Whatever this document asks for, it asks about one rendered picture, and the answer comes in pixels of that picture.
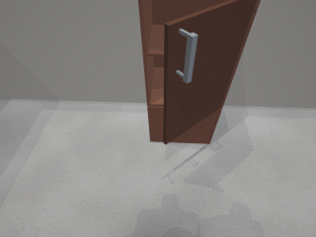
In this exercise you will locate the cupboard door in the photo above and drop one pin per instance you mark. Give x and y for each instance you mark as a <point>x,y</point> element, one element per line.
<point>220,33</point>

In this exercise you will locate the handle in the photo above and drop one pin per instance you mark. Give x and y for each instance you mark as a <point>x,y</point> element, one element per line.
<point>191,48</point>

